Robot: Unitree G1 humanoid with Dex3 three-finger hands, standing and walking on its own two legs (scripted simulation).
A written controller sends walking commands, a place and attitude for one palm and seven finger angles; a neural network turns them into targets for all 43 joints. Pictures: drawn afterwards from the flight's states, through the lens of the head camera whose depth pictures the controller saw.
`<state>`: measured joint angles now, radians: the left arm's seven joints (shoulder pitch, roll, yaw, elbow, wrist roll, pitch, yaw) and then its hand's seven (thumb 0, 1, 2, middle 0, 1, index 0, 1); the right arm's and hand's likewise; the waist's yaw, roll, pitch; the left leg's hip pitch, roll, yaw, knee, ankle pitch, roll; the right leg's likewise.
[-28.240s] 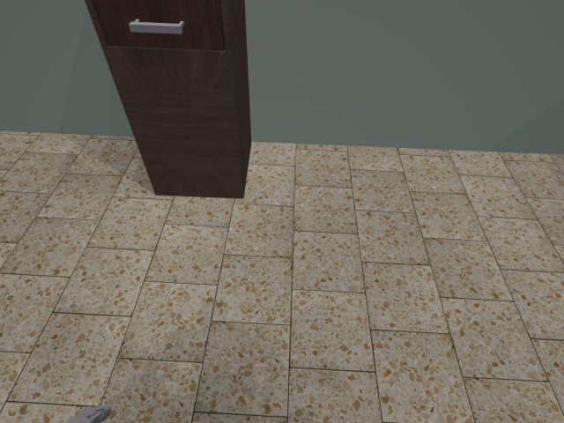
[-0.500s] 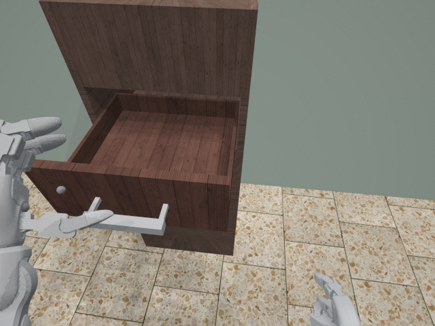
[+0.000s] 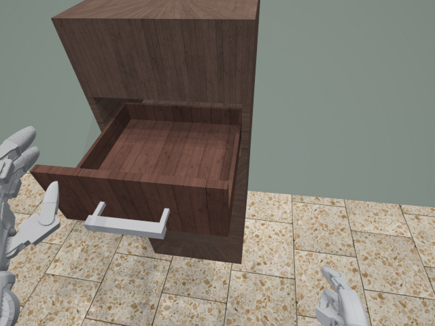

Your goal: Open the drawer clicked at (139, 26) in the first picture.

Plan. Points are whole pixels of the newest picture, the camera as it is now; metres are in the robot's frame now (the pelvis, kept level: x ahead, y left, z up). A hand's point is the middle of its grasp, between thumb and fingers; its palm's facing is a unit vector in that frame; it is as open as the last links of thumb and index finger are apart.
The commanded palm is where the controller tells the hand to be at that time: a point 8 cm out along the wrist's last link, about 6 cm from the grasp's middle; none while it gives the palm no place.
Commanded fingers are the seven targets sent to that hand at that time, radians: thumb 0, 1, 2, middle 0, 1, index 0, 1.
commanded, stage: draw the hand back to the body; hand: left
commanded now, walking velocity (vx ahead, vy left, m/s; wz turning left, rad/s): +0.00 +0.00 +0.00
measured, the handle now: (129, 218) +0.29 +0.23 +0.04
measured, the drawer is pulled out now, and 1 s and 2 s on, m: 0.27 0.27 0.27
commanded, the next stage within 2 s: step back with the hand held close in 0.16 s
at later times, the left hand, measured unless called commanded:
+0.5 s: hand (58, 217) +0.18 +0.23 +0.20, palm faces +0.36 -0.79 -0.50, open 7.4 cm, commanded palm +0.12 +0.28 +0.22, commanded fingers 0.00 0.90 0.90 -0.20 -0.30 -0.20 -0.30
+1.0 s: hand out of the picture +0.10 +0.26 +0.20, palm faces +0.48 -0.76 -0.45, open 7.4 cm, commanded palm +0.04 +0.31 +0.22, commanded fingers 0.00 0.90 0.90 -0.20 -0.30 -0.20 -0.30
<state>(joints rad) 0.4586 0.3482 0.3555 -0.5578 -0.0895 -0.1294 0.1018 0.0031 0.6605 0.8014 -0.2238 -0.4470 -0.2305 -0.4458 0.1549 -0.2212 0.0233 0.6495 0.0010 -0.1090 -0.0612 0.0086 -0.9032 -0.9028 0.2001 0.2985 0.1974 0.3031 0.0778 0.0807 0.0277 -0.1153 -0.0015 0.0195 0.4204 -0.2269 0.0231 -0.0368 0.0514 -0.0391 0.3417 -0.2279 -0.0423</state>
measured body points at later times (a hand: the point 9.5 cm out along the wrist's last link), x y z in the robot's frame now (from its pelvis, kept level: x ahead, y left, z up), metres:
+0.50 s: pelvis -0.02 +0.00 +0.00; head +0.00 -0.02 +0.45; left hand +0.16 +0.27 +0.23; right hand +0.16 -0.24 -0.09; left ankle +0.01 +0.10 -0.74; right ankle -0.02 -0.09 -0.74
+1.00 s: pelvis -0.09 +0.02 -0.02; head -0.07 +0.03 +0.43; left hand +0.07 +0.30 +0.23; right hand +0.08 -0.21 -0.10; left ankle +0.00 +0.10 -0.74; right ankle -0.02 -0.09 -0.74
